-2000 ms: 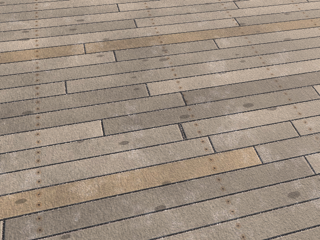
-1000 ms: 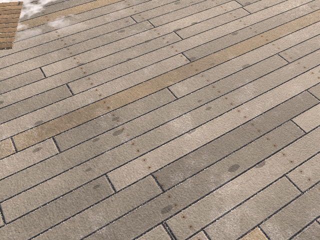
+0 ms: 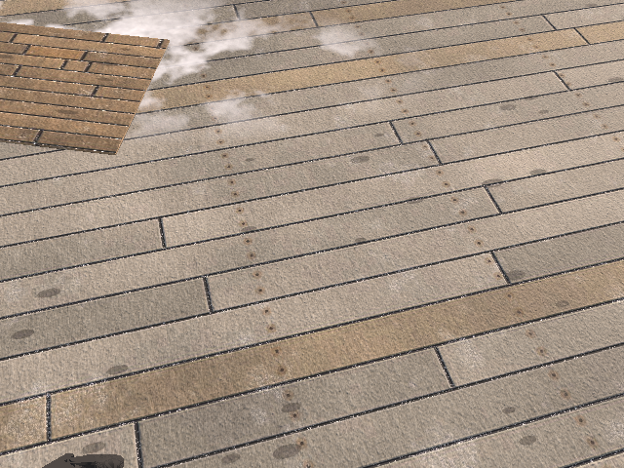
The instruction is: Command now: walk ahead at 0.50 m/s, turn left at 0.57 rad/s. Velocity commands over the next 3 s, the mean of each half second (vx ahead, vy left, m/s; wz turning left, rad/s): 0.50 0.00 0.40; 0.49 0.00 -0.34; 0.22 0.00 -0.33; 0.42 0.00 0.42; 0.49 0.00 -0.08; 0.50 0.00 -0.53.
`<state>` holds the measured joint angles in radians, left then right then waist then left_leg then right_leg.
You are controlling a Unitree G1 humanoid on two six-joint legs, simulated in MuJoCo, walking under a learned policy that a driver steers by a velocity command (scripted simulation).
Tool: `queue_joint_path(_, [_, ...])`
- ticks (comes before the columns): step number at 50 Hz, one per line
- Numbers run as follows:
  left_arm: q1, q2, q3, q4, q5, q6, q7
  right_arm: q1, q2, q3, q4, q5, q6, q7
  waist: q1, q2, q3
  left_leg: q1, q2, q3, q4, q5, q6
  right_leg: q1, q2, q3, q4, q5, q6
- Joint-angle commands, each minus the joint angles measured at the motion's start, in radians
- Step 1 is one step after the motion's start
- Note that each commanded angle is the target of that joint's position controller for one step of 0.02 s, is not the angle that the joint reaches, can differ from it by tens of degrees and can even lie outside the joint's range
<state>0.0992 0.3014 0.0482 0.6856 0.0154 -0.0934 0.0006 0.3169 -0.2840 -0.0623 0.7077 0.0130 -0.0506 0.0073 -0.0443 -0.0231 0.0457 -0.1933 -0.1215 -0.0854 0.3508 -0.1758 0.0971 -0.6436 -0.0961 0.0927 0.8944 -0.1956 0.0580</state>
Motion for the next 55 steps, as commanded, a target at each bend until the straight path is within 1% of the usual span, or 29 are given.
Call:
queue_joint_path(1, [-0.062,0.041,0.006,-0.064,-0.001,-0.006,-0.002,-0.016,-0.178,-0.050,-0.063,0.008,-0.008,-0.020,0.000,0.087,-0.048,-0.082,0.187,-0.149,-0.105,0.236,0.138,0.115,0.061,-0.051,-0.214,0.210,0.024])
queue_joint_path(6, [-0.154,0.081,0.019,-0.092,-0.021,-0.025,-0.021,0.051,-0.170,-0.049,-0.034,0.016,0.009,-0.026,-0.031,0.116,-0.051,0.018,0.228,-0.275,-0.019,0.100,0.104,0.164,0.102,-0.011,-0.391,0.244,-0.001])
queue_joint_path(8, [-0.124,0.105,0.032,-0.087,-0.024,-0.035,-0.025,0.039,-0.169,-0.052,-0.035,0.013,0.015,-0.030,-0.005,0.144,-0.052,0.064,0.252,-0.335,0.038,0.109,0.090,0.200,0.102,-0.002,-0.413,0.161,-0.031])
queue_joint_path(10, [0.026,0.138,0.054,-0.049,-0.017,-0.045,-0.018,0.012,-0.132,-0.040,-0.045,0.006,0.016,-0.027,0.077,0.150,-0.119,0.051,0.207,-0.308,0.173,0.203,0.050,0.408,0.089,-0.027,-0.469,0.159,-0.085])
queue_joint_path(11, [0.164,0.181,0.067,-0.035,0.003,-0.049,-0.012,0.018,-0.074,-0.017,-0.058,-0.007,0.012,-0.023,0.134,0.078,-0.250,-0.041,0.156,-0.238,0.414,0.124,0.016,0.648,-0.053,0.101,-0.443,0.115,-0.152])
queue_joint_path(12, [0.276,0.266,0.088,0.003,0.016,-0.038,-0.013,0.169,-0.006,0.004,-0.070,0.012,0.001,-0.023,0.087,-0.214,-0.373,-0.389,0.000,-0.104,0.750,-0.299,-0.064,0.988,-0.272,0.545,-0.501,-0.048,-0.330])
queue_joint_path(13, [0.300,0.201,0.079,0.023,-0.020,-0.032,-0.023,0.193,-0.086,-0.003,-0.049,0.030,-0.004,-0.025,0.104,-0.242,-0.349,-0.555,0.054,-0.109,0.910,-0.408,-0.079,0.996,-0.324,0.755,-0.583,-0.322,-0.363])
queue_joint_path(14, [0.248,0.126,0.058,0.010,-0.026,-0.028,-0.021,0.083,-0.152,-0.020,-0.050,0.028,-0.002,-0.025,0.132,-0.126,-0.201,-0.598,0.094,-0.117,0.956,-0.317,-0.083,0.878,-0.271,0.614,-0.607,-0.357,-0.316])
queue_joint_path(15, [0.198,0.101,0.047,0.004,-0.015,-0.019,-0.019,-0.004,-0.155,-0.021,-0.070,0.012,-0.002,-0.026,0.126,-0.057,-0.121,-0.582,0.126,-0.076,0.940,-0.249,-0.083,0.759,-0.222,0.469,-0.613,-0.254,-0.279])
queue_joint_path(16, [0.166,0.085,0.039,0.010,-0.009,-0.014,-0.019,-0.061,-0.142,-0.021,-0.088,-0.003,-0.007,-0.023,0.111,-0.034,-0.057,-0.567,0.148,-0.065,0.885,-0.203,-0.083,0.655,-0.181,0.376,-0.633,-0.131,-0.271])
queue_joint_path(17, [0.154,0.069,0.031,0.015,-0.002,-0.015,-0.017,-0.072,-0.126,-0.021,-0.094,-0.006,-0.010,-0.018,0.087,-0.047,-0.040,-0.523,0.175,-0.058,0.834,-0.169,-0.079,0.592,-0.148,0.306,-0.655,-0.039,-0.261])
queue_joint_path(20, [0.162,0.074,0.030,0.041,-0.017,-0.020,-0.017,-0.054,-0.069,-0.005,-0.090,0.000,-0.008,-0.006,0.058,-0.084,-0.045,-0.466,0.200,-0.007,0.696,-0.155,-0.088,0.531,-0.121,0.197,-0.701,0.113,-0.278])
queue_joint_path(23, [0.180,0.126,0.042,0.063,-0.029,-0.015,-0.013,-0.147,-0.037,0.014,-0.119,-0.013,-0.016,-0.001,0.079,-0.058,-0.029,-0.444,0.216,0.031,0.499,-0.035,-0.102,0.500,-0.115,0.127,-0.737,0.187,-0.288])
queue_joint_path(25, [0.201,0.142,0.044,0.078,-0.037,-0.005,-0.012,-0.214,-0.028,0.020,-0.132,-0.011,-0.027,0.005,0.097,-0.053,-0.020,-0.383,0.195,0.049,0.361,0.072,-0.109,0.473,-0.089,0.087,-0.737,0.206,-0.272])
queue_joint_path(30, [0.285,0.162,0.048,0.117,-0.051,0.018,-0.005,-0.320,-0.064,0.008,-0.161,0.004,-0.047,0.021,0.114,-0.062,-0.011,-0.277,0.148,0.043,0.180,0.152,-0.108,0.516,-0.114,0.124,-0.678,0.184,-0.239])
queue_joint_path(32, [0.279,0.173,0.051,0.122,-0.050,0.028,0.000,-0.275,-0.090,-0.006,-0.151,0.005,-0.054,0.021,0.069,-0.071,-0.029,-0.169,0.140,0.046,0.119,0.130,-0.085,0.521,-0.120,0.142,-0.619,0.193,-0.211])
queue_joint_path(33, [0.277,0.163,0.047,0.122,-0.047,0.030,0.002,-0.198,-0.116,-0.022,-0.126,0.001,-0.055,0.014,0.025,-0.063,-0.069,-0.036,0.129,0.060,0.090,0.115,-0.064,0.497,-0.088,0.123,-0.538,0.263,-0.189])
queue_joint_path(34, [0.271,0.126,0.034,0.114,-0.037,0.027,0.001,-0.077,-0.159,-0.042,-0.102,-0.011,-0.055,0.004,-0.037,-0.041,-0.153,0.162,0.188,0.018,0.099,0.112,-0.029,0.420,-0.031,0.081,-0.363,0.258,-0.155])
queue_joint_path(35, [0.268,0.043,0.005,0.077,-0.005,0.022,0.002,0.096,-0.239,-0.062,-0.086,-0.028,-0.047,-0.010,-0.098,0.123,-0.318,0.431,0.408,-0.200,0.127,0.119,0.031,0.234,0.056,0.006,-0.035,-0.044,-0.107])
queue_joint_path(36, [0.385,0.006,-0.006,0.058,-0.042,0.009,0.004,0.113,-0.266,-0.066,-0.066,-0.032,-0.034,0.000,-0.038,0.386,-0.400,0.568,0.563,-0.589,-0.005,-0.141,0.160,-0.041,0.128,-0.011,0.218,-0.410,-0.079])
queue_joint_path(37, [0.338,0.112,0.022,0.078,-0.062,0.011,0.007,0.075,-0.170,-0.044,-0.068,-0.018,-0.034,0.004,-0.054,0.235,-0.277,0.471,0.521,-0.561,-0.052,-0.282,0.138,-0.126,0.072,0.041,0.332,-0.358,-0.074])
queue_joint_path(38, [0.266,0.136,0.033,0.064,-0.063,0.015,0.005,0.024,-0.124,-0.029,-0.067,-0.009,-0.036,0.004,-0.047,0.185,-0.166,0.365,0.485,-0.409,-0.066,-0.244,0.106,-0.152,0.042,0.029,0.342,-0.266,-0.077])
queue_joint_path(39, [0.242,0.119,0.033,0.066,-0.055,0.022,0.007,-0.034,-0.097,-0.019,-0.066,-0.015,-0.039,0.007,-0.016,0.131,-0.117,0.263,0.441,-0.310,-0.092,-0.140,0.090,-0.113,0.010,0.016,0.324,-0.193,-0.069])
queue_joint_path(40, [0.224,0.104,0.036,0.063,-0.044,0.031,0.007,-0.076,-0.069,-0.012,-0.060,-0.020,-0.042,0.011,0.006,0.122,-0.067,0.185,0.403,-0.223,-0.126,-0.057,0.082,-0.090,-0.010,0.016,0.286,-0.145,-0.065])
queue_joint_path(41, [0.235,0.082,0.034,0.058,-0.045,0.041,0.003,-0.099,-0.073,-0.015,-0.051,-0.027,-0.048,0.009,0.033,0.157,-0.053,0.122,0.396,-0.165,-0.154,0.006,0.082,-0.041,-0.030,0.017,0.269,-0.109,-0.058])
queue_joint_path(44, [0.199,0.046,0.029,0.037,-0.043,0.061,-0.002,-0.116,-0.086,-0.028,-0.024,-0.026,-0.065,0.003,0.052,0.111,-0.028,0.072,0.394,-0.043,-0.206,0.147,0.100,-0.041,-0.042,0.012,0.218,-0.041,-0.038])
queue_joint_path(50, [0.038,0.014,0.013,-0.032,-0.025,0.056,-0.036,-0.111,-0.146,-0.046,0.017,-0.019,-0.049,-0.020,0.018,0.071,0.022,0.062,0.353,0.196,-0.181,0.416,0.064,0.032,-0.006,-0.071,-0.145,0.223,-0.045])
queue_joint_path(53, [-0.008,0.038,0.023,-0.073,-0.025,0.060,-0.056,-0.084,-0.179,-0.057,0.036,0.001,-0.030,-0.031,0.012,0.092,-0.006,0.129,0.375,0.233,-0.108,0.522,0.035,0.088,0.022,-0.106,-0.234,0.216,-0.070])
queue_joint_path(55, [0.020,0.075,0.041,-0.084,-0.019,0.069,-0.064,-0.098,-0.202,-0.067,0.035,0.021,-0.017,-0.036,0.043,0.112,-0.038,0.176,0.385,0.244,0.000,0.650,0.011,0.147,0.061,-0.135,-0.266,0.127,-0.104])
